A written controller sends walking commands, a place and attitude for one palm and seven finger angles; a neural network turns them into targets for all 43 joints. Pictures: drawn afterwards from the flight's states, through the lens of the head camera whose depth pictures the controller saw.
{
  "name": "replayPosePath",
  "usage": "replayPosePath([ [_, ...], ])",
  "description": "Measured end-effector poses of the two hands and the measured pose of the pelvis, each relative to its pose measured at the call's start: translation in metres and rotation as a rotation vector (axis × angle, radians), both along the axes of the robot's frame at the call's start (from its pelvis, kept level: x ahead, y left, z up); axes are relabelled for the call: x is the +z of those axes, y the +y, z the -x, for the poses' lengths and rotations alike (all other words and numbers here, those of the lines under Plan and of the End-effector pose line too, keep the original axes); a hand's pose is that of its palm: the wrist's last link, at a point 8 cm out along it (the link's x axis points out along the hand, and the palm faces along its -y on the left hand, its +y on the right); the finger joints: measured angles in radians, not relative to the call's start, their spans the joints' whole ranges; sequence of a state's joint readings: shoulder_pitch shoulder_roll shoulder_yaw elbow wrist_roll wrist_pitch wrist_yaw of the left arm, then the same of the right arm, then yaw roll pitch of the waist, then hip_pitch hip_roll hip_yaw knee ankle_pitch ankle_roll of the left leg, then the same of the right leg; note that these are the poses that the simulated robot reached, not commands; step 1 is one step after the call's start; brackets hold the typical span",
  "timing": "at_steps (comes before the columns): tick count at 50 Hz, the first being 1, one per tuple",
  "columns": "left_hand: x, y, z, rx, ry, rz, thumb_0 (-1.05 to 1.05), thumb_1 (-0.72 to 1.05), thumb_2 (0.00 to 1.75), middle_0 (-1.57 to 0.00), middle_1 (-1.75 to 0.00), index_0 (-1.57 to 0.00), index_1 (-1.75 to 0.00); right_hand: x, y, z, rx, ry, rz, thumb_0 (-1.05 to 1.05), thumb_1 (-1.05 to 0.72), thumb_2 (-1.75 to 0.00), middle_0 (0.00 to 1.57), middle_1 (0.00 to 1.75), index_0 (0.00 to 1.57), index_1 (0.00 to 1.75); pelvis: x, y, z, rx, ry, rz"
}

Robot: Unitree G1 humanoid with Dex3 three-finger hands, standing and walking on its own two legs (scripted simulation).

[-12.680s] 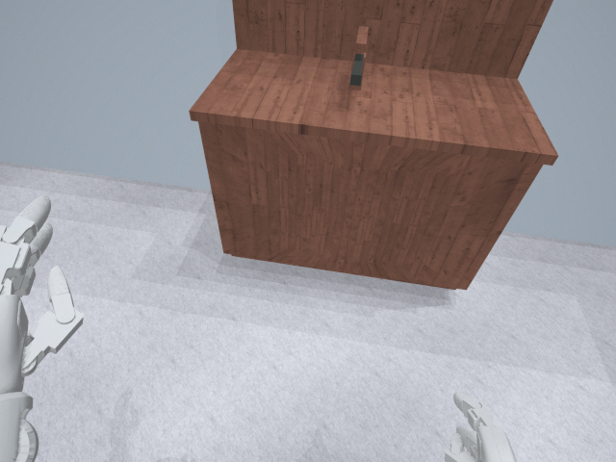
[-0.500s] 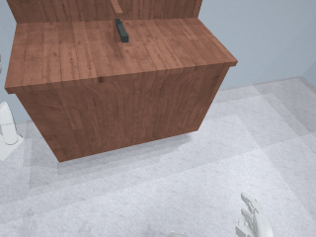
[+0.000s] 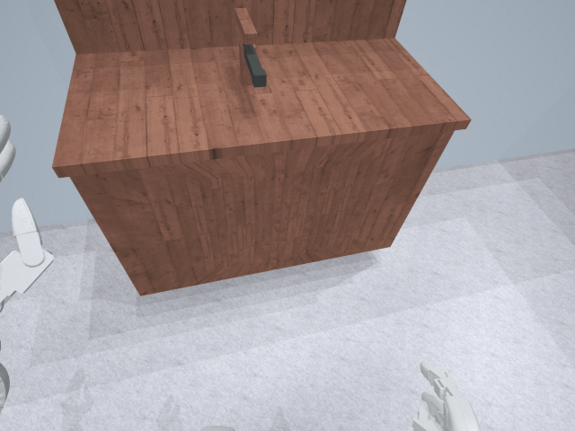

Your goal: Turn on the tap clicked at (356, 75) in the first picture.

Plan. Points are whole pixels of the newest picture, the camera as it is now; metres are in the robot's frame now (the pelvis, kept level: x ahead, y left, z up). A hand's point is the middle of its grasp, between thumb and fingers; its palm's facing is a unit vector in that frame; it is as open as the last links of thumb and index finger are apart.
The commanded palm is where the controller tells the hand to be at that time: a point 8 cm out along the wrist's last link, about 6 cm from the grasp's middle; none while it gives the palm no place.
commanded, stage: come to a stop and stand still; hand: left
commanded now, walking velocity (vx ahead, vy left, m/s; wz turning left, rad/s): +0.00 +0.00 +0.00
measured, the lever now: (259, 78) +0.79 +0.14 +0.05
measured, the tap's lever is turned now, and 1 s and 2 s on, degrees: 0 0 0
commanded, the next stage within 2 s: look again from close up in 0.58 s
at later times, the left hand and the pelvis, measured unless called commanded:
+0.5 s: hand (60, 225) +0.26 +0.26 +0.18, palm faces +0.42 -0.83 -0.38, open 7.4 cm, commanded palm +0.20 +0.30 +0.19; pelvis +0.04 +0.02 +0.01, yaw +0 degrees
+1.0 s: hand (52, 247) +0.24 +0.27 +0.17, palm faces +0.43 -0.83 -0.35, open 7.4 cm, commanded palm +0.19 +0.30 +0.19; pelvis +0.03 +0.02 +0.01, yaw +0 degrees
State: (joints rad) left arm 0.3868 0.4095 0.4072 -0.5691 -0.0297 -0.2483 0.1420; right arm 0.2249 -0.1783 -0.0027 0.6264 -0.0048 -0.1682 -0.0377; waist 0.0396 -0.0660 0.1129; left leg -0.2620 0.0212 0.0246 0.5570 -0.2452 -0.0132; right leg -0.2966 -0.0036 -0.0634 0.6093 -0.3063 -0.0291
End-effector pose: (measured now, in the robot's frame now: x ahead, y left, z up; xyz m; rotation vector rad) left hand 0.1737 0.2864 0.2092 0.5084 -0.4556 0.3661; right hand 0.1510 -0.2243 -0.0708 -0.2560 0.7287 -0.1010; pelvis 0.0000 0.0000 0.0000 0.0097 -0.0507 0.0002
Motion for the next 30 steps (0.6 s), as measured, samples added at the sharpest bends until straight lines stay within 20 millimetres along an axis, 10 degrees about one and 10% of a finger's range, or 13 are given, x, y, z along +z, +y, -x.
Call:
replayPosePath([
  [14, -0.035, 0.013, -0.022, 0.048, 0.209, 0.108, 0.01, 0.89, 0.9, -0.21, -0.3, -0.22, -0.3, 0.008, 0.02, -0.04, 0.01, -0.043, -0.051, 0.01, -0.9, -0.9, 0.2, 0.3, 0.21, 0.3, 0.008, 0.013, -0.029, -0.001, 0.024, 0.018],
  [30, -0.026, 0.016, -0.044, 0.033, 0.201, 0.09, 0.01, 0.89, 0.9, -0.21, -0.3, -0.21, -0.3, 0.011, 0.021, -0.052, -0.028, -0.04, -0.058, 0.01, -0.9, -0.9, 0.2, 0.3, 0.21, 0.3, 0.011, 0.018, -0.042, -0.008, 0.037, 0.023],
])
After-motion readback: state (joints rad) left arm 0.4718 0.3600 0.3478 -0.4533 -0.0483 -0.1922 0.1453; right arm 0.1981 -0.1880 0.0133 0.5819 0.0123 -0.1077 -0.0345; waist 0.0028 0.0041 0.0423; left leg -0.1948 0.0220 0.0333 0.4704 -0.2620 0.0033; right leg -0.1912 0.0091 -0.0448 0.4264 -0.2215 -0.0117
